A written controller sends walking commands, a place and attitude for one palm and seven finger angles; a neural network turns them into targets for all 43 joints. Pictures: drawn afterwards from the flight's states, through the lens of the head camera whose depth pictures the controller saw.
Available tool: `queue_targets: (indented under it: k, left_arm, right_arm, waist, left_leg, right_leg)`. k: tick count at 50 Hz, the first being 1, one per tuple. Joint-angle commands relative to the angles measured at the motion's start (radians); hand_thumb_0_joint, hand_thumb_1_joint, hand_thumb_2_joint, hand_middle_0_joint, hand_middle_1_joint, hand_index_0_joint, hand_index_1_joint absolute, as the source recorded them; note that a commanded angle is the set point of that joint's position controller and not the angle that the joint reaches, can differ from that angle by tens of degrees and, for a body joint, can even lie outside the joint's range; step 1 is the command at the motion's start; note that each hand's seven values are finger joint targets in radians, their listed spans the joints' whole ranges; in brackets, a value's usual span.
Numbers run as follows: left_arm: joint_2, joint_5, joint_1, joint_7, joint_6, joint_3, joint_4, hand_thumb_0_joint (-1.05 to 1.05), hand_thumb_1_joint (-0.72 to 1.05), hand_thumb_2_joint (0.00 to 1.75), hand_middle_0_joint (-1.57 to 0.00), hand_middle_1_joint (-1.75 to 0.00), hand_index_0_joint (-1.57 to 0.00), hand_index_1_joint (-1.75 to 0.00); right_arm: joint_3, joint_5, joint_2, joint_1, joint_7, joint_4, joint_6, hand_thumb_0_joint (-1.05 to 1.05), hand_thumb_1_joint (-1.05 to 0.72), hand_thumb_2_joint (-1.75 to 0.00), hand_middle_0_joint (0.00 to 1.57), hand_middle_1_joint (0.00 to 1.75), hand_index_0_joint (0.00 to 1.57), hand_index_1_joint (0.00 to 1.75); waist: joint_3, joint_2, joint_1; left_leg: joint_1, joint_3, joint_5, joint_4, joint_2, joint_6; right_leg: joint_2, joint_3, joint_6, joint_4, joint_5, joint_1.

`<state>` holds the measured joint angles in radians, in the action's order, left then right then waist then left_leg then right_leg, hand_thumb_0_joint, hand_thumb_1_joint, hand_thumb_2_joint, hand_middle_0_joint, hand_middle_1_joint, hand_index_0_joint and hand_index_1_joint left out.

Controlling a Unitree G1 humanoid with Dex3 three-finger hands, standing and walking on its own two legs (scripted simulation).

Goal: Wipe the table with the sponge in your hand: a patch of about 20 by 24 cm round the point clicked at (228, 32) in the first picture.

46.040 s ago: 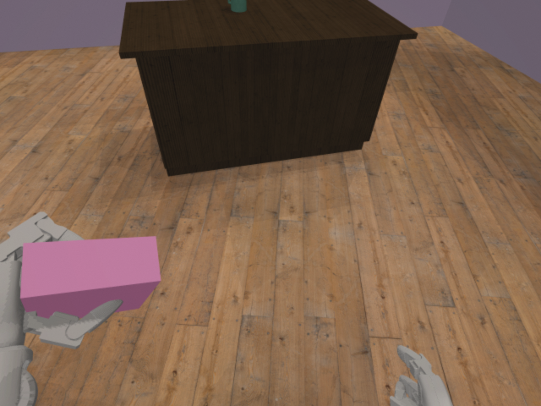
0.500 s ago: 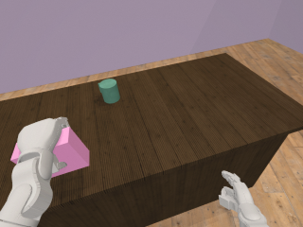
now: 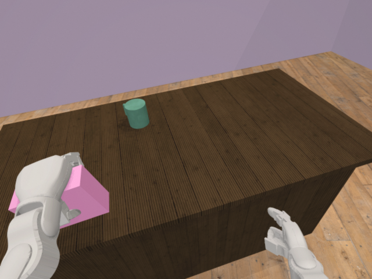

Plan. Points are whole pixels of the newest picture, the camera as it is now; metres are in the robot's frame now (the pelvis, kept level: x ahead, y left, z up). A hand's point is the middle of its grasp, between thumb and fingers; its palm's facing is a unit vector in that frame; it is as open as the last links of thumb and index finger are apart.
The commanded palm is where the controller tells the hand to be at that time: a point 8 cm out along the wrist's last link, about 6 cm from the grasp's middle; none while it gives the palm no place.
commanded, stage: bring the sponge back beside the body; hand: left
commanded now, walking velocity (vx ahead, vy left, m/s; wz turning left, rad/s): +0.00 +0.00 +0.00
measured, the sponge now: (70, 204) +0.21 +0.29 +0.08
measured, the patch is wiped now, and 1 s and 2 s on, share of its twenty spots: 1.00 1.00 1.00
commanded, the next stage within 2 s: step back with the hand held close in 0.98 s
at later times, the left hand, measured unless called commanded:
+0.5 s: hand (61, 205) +0.19 +0.28 +0.12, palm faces +0.12 -0.17 -0.98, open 9.1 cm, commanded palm +0.15 +0.28 +0.19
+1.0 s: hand (62, 208) +0.18 +0.28 +0.11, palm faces +0.12 -0.17 -0.98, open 9.1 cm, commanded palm +0.15 +0.28 +0.18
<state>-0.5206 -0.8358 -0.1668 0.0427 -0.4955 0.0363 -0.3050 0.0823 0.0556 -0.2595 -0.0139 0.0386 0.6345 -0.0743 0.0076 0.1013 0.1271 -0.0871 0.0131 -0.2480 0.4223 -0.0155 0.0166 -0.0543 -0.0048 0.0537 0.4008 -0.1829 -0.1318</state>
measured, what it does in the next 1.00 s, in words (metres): stands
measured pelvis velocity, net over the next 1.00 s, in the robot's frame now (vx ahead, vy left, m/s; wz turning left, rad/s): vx -0.01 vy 0.00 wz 0.00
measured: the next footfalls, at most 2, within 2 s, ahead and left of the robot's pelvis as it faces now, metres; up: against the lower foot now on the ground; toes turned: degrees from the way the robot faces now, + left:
none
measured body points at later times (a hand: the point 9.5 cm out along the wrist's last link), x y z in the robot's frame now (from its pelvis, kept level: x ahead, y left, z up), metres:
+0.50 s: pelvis -0.01 +0.00 +0.00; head -0.04 -0.04 +0.45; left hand +0.18 +0.28 +0.17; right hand +0.25 -0.19 -0.06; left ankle -0.01 +0.11 -0.74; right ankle +0.03 -0.09 -0.74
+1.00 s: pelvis -0.01 +0.00 +0.00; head -0.04 -0.04 +0.45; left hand +0.17 +0.28 +0.17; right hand +0.25 -0.19 -0.06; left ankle -0.01 +0.11 -0.74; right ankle +0.03 -0.09 -0.74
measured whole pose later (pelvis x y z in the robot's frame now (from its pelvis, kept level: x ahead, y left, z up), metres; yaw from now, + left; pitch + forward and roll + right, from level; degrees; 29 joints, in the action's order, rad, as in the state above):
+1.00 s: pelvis -0.01 +0.00 +0.00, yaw +0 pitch -6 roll +0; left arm -0.51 -0.81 -0.31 0.01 -0.45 0.02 -0.39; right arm 0.07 0.05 -0.26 0.01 0.05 0.63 -0.04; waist 0.00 0.10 0.12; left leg -0.08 0.01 -0.25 0.44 -0.01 0.01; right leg -0.06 0.00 0.06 0.40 -0.18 -0.12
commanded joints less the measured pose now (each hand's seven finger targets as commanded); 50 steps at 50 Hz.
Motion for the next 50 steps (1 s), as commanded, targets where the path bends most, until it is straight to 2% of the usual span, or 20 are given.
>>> queue_targets:
  k: [1, 3, 6, 8, 11, 13, 16, 18, 21, 23, 25, 28, 31, 33, 36, 38, 44, 46, 48, 50]
  left_arm:
    - [-0.187, -0.025, 0.169, -0.037, 0.004, -0.134, -0.202, 0.0, 0.1, 1.3, -1.2, -1.6, -1.2, -1.6]
    - [-0.211, -0.022, 0.183, -0.039, 0.013, -0.152, -0.244, 0.0, 0.1, 1.3, -1.2, -1.6, -1.2, -1.6]
    - [-0.191, -0.024, 0.175, -0.036, 0.019, -0.132, -0.208, 0.0, 0.1, 1.3, -1.2, -1.6, -1.2, -1.6]
    - [-0.231, -0.03, 0.204, -0.043, 0.029, -0.164, -0.243, 0.0, 0.1, 1.3, -1.2, -1.6, -1.2, -1.6]
    - [-0.215, -0.038, 0.175, -0.052, 0.039, -0.159, -0.226, 0.0, 0.1, 1.3, -1.2, -1.6, -1.2, -1.6]
    - [-0.24, -0.036, 0.17, -0.059, 0.048, -0.183, -0.267, 0.0, 0.1, 1.3, -1.2, -1.6, -1.2, -1.6]
    - [-0.197, -0.027, 0.101, -0.06, 0.043, -0.159, -0.234, 0.0, 0.1, 1.3, -1.2, -1.6, -1.2, -1.6]
    - [-0.219, -0.021, 0.089, -0.062, 0.041, -0.185, -0.268, 0.0, 0.1, 1.3, -1.2, -1.6, -1.2, -1.6]
    - [-0.183, -0.009, 0.049, -0.059, 0.036, -0.158, -0.254, 0.0, 0.1, 1.3, -1.2, -1.6, -1.2, -1.6]
    - [-0.206, -0.008, 0.073, -0.06, 0.038, -0.176, -0.281, 0.0, 0.1, 1.3, -1.2, -1.6, -1.2, -1.6]
    - [-0.194, -0.012, 0.057, -0.062, 0.041, -0.167, -0.258, 0.0, 0.1, 1.3, -1.2, -1.6, -1.2, -1.6]
    - [-0.217, -0.012, 0.057, -0.065, 0.051, -0.186, -0.301, 0.0, 0.1, 1.3, -1.2, -1.6, -1.2, -1.6]
    - [-0.197, -0.016, 0.023, -0.071, 0.061, -0.173, -0.3, 0.0, 0.1, 1.3, -1.2, -1.6, -1.2, -1.6]
    - [-0.224, -0.024, 0.059, -0.077, 0.066, -0.191, -0.33, 0.0, 0.1, 1.3, -1.2, -1.6, -1.2, -1.6]
    - [-0.186, -0.022, 0.04, -0.078, 0.062, -0.16, -0.269, 0.0, 0.1, 1.3, -1.2, -1.6, -1.2, -1.6]
    - [-0.205, -0.019, 0.072, -0.079, 0.064, -0.175, -0.289, 0.0, 0.1, 1.3, -1.2, -1.6, -1.2, -1.6]
    - [-0.187, -0.017, 0.058, -0.075, 0.058, -0.163, -0.296, 0.0, 0.1, 1.3, -1.2, -1.6, -1.2, -1.6]
    - [-0.178, -0.009, 0.019, -0.072, 0.054, -0.159, -0.267, 0.0, 0.1, 1.3, -1.2, -1.6, -1.2, -1.6]
    - [-0.213, -0.013, 0.035, -0.073, 0.055, -0.19, -0.296, 0.0, 0.1, 1.3, -1.2, -1.6, -1.2, -1.6]
    - [-0.192, -0.015, 0.024, -0.074, 0.053, -0.173, -0.286, 0.0, 0.1, 1.3, -1.2, -1.6, -1.2, -1.6]
  right_arm:
    - [-0.048, 0.002, -0.102, -0.255, 0.007, -0.193, 0.053, 0.0, -0.9, -0.9, 0.2, 0.3, 0.2, 0.3]
    - [-0.048, 0.002, -0.101, -0.267, 0.01, -0.199, 0.061, 0.0, -0.9, -0.9, 0.2, 0.3, 0.2, 0.3]
    - [-0.047, 0.0, -0.1, -0.245, 0.017, -0.196, 0.059, 0.0, -0.9, -0.9, 0.2, 0.3, 0.2, 0.3]
    - [-0.047, 0.001, -0.102, -0.258, 0.021, -0.199, 0.067, 0.0, -0.9, -0.9, 0.2, 0.3, 0.2, 0.3]
    - [-0.05, -0.003, -0.1, -0.242, 0.021, -0.195, 0.068, 0.0, -0.9, -0.9, 0.2, 0.3, 0.2, 0.3]
    - [-0.051, -0.002, -0.099, -0.257, 0.02, -0.203, 0.076, 0.0, -0.9, -0.9, 0.2, 0.3, 0.2, 0.3]
    - [-0.053, -0.004, -0.099, -0.24, 0.013, -0.193, 0.074, 0.0, -0.9, -0.9, 0.2, 0.3, 0.2, 0.3]
    - [-0.054, -0.002, -0.101, -0.256, 0.009, -0.198, 0.077, 0.0, -0.9, -0.9, 0.2, 0.3, 0.2, 0.3]
    - [-0.054, -0.002, -0.099, -0.239, 0.006, -0.2, 0.071, 0.0, -0.9, -0.9, 0.2, 0.3, 0.2, 0.3]
    - [-0.053, -0.001, -0.101, -0.256, 0.011, -0.205, 0.075, 0.0, -0.9, -0.9, 0.2, 0.3, 0.2, 0.3]
    - [-0.054, -0.002, -0.098, -0.234, 0.012, -0.202, 0.079, 0.0, -0.9, -0.9, 0.2, 0.3, 0.2, 0.3]
    - [-0.056, -0.004, -0.1, -0.246, 0.015, -0.206, 0.081, 0.0, -0.9, -0.9, 0.2, 0.3, 0.2, 0.3]
    - [-0.057, -0.009, -0.098, -0.226, 0.013, -0.202, 0.085, 0.0, -0.9, -0.9, 0.2, 0.3, 0.2, 0.3]
    - [-0.058, -0.007, -0.099, -0.243, 0.017, -0.204, 0.091, 0.0, -0.9, -0.9, 0.2, 0.3, 0.2, 0.3]
    - [-0.057, -0.007, -0.098, -0.223, 0.018, -0.19, 0.09, 0.0, -0.9, -0.9, 0.2, 0.3, 0.2, 0.3]
    - [-0.057, -0.002, -0.098, -0.243, 0.022, -0.194, 0.093, 0.0, -0.9, -0.9, 0.2, 0.3, 0.2, 0.3]
    - [-0.054, -0.006, -0.092, -0.234, 0.021, -0.208, 0.1, 0.0, -0.9, -0.9, 0.2, 0.3, 0.2, 0.3]
    - [-0.056, -0.006, -0.098, -0.228, 0.019, -0.195, 0.091, 0.0, -0.9, -0.9, 0.2, 0.3, 0.2, 0.3]
    - [-0.056, -0.006, -0.101, -0.242, 0.018, -0.199, 0.094, 0.0, -0.9, -0.9, 0.2, 0.3, 0.2, 0.3]
    - [-0.055, -0.006, -0.097, -0.225, 0.015, -0.199, 0.095, 0.0, -0.9, -0.9, 0.2, 0.3, 0.2, 0.3]
  waist:
    - [0.134, -0.023, -0.002]
    - [0.134, -0.015, -0.003]
    - [0.112, -0.043, -0.006]
    - [0.118, -0.012, -0.005]
    - [0.128, -0.026, 0.004]
    - [0.143, 0.004, 0.009]
    - [0.122, -0.012, 0.006]
    - [0.127, -0.008, 0.01]
    - [0.108, -0.041, 0.005]
    - [0.092, -0.019, 0.003]
    - [0.093, -0.053, 0.003]
    - [0.099, -0.021, 0.004]
    - [0.118, -0.037, 0.005]
    - [0.114, 0.0, 0.003]
    - [0.074, -0.025, -0.003]
    - [0.069, -0.018, -0.006]
    - [0.112, -0.019, 0.008]
    - [0.088, -0.034, 0.003]
    - [0.098, -0.022, 0.006]
    - [0.099, -0.022, 0.006]
  left_leg:
    - [-0.035, 0.064, 0.212, -0.049, -0.005, 0.031]
    - [-0.03, 0.071, 0.187, -0.053, -0.004, 0.032]
    - [-0.04, 0.069, 0.16, -0.059, -0.003, 0.034]
    - [-0.034, 0.073, 0.138, -0.061, -0.003, 0.032]
    - [-0.036, 0.071, 0.159, -0.061, -0.005, 0.033]
    - [-0.031, 0.075, 0.154, -0.063, -0.005, 0.032]
    - [-0.04, 0.069, 0.162, -0.056, -0.005, 0.03]
    - [-0.04, 0.075, 0.169, -0.058, -0.002, 0.028]
    - [-0.049, 0.07, 0.163, -0.058, -0.002, 0.031]
    - [-0.048, 0.072, 0.13, -0.061, -0.001, 0.032]
    - [-0.051, 0.067, 0.129, -0.054, -0.003, 0.034]
    - [-0.042, 0.07, 0.115, -0.055, -0.003, 0.034]
    - [-0.037, 0.067, 0.149, -0.046, -0.006, 0.035]
    - [-0.033, 0.071, 0.131, -0.05, -0.005, 0.034]
    - [-0.04, 0.066, 0.119, -0.053, -0.003, 0.033]
    - [-0.041, 0.07, 0.087, -0.062, -0.002, 0.032]
    - [-0.045, 0.063, 0.12, -0.056, -0.007, 0.035]
    - [-0.047, 0.064, 0.128, -0.059, -0.004, 0.033]
    - [-0.043, 0.068, 0.126, -0.061, -0.002, 0.033]
    - [-0.045, 0.063, 0.146, -0.055, -0.003, 0.033]
  right_leg:
    - [0.029, 0.099, 0.026, -0.068, 0.094, 0.076]
    - [0.023, 0.124, 0.03, -0.073, 0.059, 0.07]
    - [0.027, 0.1, 0.023, -0.082, 0.014, 0.055]
    - [0.022, 0.127, 0.03, -0.088, -0.02, 0.054]
    - [0.024, 0.1, 0.028, -0.08, 0.0, 0.069]
    - [0.021, 0.126, 0.033, -0.078, -0.004, 0.082]
    - [0.025, 0.107, 0.028, -0.082, 0.01, 0.07]
    - [0.019, 0.128, 0.033, -0.076, 0.023, 0.078]
    - [0.024, 0.1, 0.023, -0.078, 0.017, 0.066]
    - [0.018, 0.125, 0.026, -0.087, -0.025, 0.049]
    - [0.023, 0.112, 0.021, -0.088, -0.036, 0.045]
    - [0.02, 0.134, 0.025, -0.092, -0.049, 0.049]
    - [0.025, 0.116, 0.022, -0.087, -0.011, 0.067]
    - [0.019, 0.142, 0.028, -0.091, -0.031, 0.061]
    - [0.023, 0.114, 0.021, -0.103, -0.054, 0.034]
    - [0.017, 0.137, 0.025, -0.107, -0.09, 0.027]
    - [0.023, 0.112, 0.021, -0.086, -0.046, 0.067]
    - [0.022, 0.108, 0.02, -0.093, -0.036, 0.056]
    - [0.017, 0.131, 0.025, -0.09, -0.035, 0.06]
    - [0.021, 0.112, 0.022, -0.084, -0.017, 0.059]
